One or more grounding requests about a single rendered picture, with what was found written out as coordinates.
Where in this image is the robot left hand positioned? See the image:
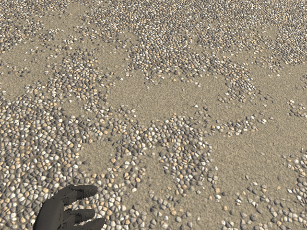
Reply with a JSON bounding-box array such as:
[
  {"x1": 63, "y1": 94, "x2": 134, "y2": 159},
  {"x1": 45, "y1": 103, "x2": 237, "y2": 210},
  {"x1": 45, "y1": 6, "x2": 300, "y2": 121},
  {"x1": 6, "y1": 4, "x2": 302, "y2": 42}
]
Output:
[{"x1": 31, "y1": 184, "x2": 106, "y2": 230}]

